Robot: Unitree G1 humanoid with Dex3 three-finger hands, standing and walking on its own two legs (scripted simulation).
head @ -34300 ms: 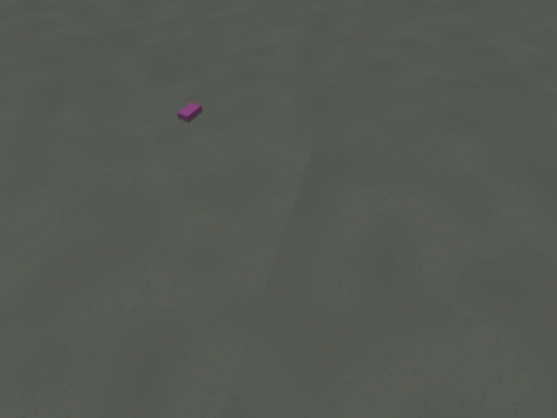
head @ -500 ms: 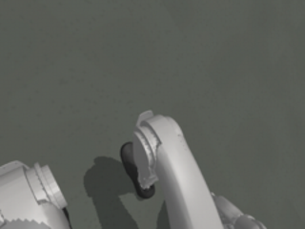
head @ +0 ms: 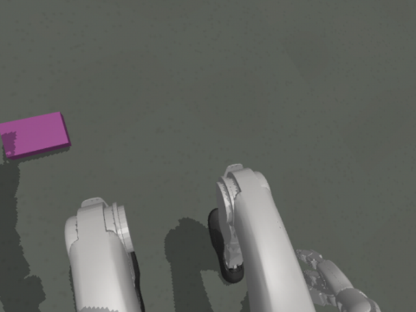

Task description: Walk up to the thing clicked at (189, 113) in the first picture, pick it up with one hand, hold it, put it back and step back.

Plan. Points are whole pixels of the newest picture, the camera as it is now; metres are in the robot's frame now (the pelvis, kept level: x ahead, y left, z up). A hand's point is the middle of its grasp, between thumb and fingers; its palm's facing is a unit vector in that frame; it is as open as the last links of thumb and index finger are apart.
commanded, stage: withdraw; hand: left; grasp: from above
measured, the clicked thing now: (36, 135) +0.51 +0.30 -0.34
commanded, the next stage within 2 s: home in 0.28 s
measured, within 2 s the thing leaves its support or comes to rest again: neither
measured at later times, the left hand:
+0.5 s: hand out of the picture +0.50 +0.33 -0.17, palm faces -0.41 -0.04 -0.91, open 13.0 cm
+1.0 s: hand out of the picture +0.34 +0.28 +0.02, palm faces -0.24 -0.70 -0.67, open 7.7 cm
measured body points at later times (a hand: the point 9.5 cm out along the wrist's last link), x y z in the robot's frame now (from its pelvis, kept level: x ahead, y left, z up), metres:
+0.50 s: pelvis +0.00 +0.00 -0.02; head +0.26 +0.08 +0.34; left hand +0.52 +0.33 -0.12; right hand +0.04 -0.27 -0.11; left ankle +0.08 +0.12 -0.32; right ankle +0.13 -0.15 -0.32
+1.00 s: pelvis +0.01 +0.00 +0.13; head +0.19 +0.05 +0.54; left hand +0.35 +0.31 +0.06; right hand +0.21 -0.26 +0.02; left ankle +0.08 +0.12 -0.32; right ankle +0.12 -0.15 -0.32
